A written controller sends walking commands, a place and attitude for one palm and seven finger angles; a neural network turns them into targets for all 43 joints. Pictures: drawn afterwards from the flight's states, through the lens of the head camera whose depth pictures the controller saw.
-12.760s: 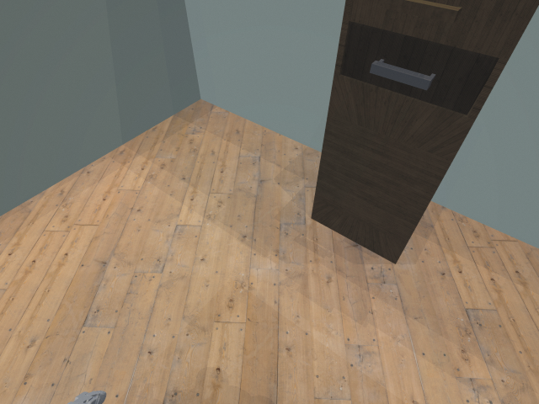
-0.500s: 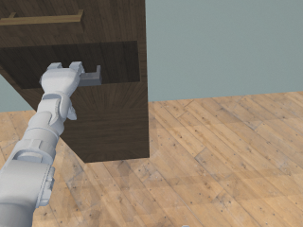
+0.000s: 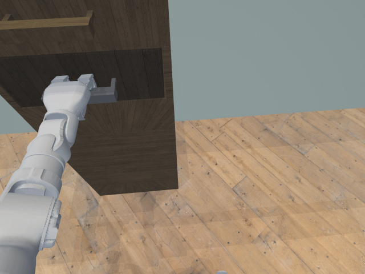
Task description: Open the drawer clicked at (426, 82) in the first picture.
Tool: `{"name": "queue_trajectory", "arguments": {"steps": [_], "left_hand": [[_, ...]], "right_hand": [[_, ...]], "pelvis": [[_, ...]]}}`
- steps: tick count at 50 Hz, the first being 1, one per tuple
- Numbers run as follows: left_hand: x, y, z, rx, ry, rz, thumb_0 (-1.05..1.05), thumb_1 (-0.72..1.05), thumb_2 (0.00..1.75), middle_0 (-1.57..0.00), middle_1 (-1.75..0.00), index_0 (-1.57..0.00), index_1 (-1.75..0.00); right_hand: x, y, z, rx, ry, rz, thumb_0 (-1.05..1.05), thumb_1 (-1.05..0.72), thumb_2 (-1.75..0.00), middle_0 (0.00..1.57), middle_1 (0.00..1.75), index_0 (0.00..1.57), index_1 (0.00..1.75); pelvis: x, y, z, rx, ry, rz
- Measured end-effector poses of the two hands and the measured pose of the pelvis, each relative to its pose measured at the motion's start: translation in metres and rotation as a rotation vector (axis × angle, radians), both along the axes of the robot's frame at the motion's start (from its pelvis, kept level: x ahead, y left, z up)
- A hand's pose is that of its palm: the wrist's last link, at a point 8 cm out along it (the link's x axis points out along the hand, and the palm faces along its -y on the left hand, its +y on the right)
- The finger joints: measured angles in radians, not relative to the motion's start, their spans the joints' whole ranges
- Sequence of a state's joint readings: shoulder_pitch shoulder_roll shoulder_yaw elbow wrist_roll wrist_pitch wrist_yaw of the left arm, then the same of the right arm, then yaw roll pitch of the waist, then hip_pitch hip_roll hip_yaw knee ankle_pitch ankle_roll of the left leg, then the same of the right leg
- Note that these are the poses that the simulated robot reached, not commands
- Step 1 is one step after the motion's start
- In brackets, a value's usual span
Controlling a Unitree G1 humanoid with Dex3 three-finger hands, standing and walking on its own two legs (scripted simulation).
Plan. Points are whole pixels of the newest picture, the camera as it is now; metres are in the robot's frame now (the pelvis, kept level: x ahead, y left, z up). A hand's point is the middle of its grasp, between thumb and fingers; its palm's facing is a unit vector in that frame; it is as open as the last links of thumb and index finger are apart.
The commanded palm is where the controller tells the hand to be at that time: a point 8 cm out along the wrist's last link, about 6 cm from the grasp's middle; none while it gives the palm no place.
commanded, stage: pull the drawer open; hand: left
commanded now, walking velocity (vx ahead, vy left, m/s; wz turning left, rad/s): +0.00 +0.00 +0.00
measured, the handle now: (82, 90) +0.53 +0.23 +0.08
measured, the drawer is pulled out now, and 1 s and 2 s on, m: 0.00 0.09 0.20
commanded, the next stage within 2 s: none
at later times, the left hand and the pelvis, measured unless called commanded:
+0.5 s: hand (78, 118) +0.46 +0.24 +0.06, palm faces +0.00 -0.02 -1.00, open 6.1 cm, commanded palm +0.41 +0.23 +0.11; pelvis +0.01 +0.01 +0.00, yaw -1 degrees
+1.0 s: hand (73, 144) +0.38 +0.23 +0.06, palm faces +0.01 -0.04 -1.00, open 6.0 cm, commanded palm +0.34 +0.22 +0.11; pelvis +0.02 +0.00 +0.01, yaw +1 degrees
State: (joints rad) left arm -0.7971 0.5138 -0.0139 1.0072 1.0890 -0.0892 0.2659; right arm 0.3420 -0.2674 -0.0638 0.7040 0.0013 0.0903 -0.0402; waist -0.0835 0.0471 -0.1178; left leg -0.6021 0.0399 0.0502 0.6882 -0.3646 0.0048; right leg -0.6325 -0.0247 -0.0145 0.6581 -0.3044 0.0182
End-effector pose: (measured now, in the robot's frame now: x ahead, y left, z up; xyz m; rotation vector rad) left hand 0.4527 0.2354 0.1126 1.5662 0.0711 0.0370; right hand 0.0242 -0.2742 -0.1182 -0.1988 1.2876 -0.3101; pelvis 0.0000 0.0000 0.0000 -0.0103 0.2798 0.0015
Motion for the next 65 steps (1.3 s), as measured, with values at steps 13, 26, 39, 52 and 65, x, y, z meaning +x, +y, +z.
{"name": "queue_trajectory", "arguments": {"steps": [13, 26, 39, 52, 65], "left_hand": [[0.000, 0.000, 0.000, 0.002, 0.009, 0.004, 0.00, 0.65, 0.77, -0.35, -1.35, -0.36, -1.35], [-0.019, 0.000, -0.003, -0.020, -0.025, -0.004, 0.01, 0.68, 0.78, -0.29, -1.35, -0.33, -1.35], [-0.058, -0.003, -0.004, -0.034, -0.035, 0.007, 0.02, 0.68, 0.79, -0.28, -1.35, -0.35, -1.35], [-0.095, -0.007, -0.003, -0.035, -0.032, 0.040, 0.03, 0.67, 0.78, -0.28, -1.35, -0.37, -1.35], [-0.129, -0.010, -0.003, -0.042, -0.038, 0.050, 0.03, 0.67, 0.78, -0.27, -1.35, -0.37, -1.35]], "right_hand": [[-0.004, 0.006, 0.000, 0.006, -0.009, -0.008, 0.01, -0.90, -0.90, 0.20, 0.30, 0.20, 0.30], [0.021, 0.017, 0.001, 0.048, -0.048, -0.006, 0.01, -0.90, -0.90, 0.20, 0.30, 0.20, 0.30], [0.104, 0.024, 0.010, 0.075, -0.220, 0.095, 0.01, -0.91, -0.90, 0.20, 0.30, 0.20, 0.30], [0.157, 0.033, 0.015, 0.102, -0.320, 0.193, 0.01, -0.91, -0.90, 0.20, 0.30, 0.20, 0.30], [0.155, 0.027, 0.013, 0.106, -0.330, 0.206, 0.01, -0.91, -0.90, 0.20, 0.30, 0.20, 0.30]], "pelvis": [[-0.003, 0.003, 0.000, 0.000, 0.000, -0.006], [0.011, 0.009, 0.004, -0.002, -0.027, -0.018], [0.023, 0.008, 0.008, 0.000, -0.068, -0.002], [0.025, -0.003, 0.008, 0.009, -0.105, 0.022], [0.022, -0.011, 0.008, 0.016, -0.131, 0.020]]}}
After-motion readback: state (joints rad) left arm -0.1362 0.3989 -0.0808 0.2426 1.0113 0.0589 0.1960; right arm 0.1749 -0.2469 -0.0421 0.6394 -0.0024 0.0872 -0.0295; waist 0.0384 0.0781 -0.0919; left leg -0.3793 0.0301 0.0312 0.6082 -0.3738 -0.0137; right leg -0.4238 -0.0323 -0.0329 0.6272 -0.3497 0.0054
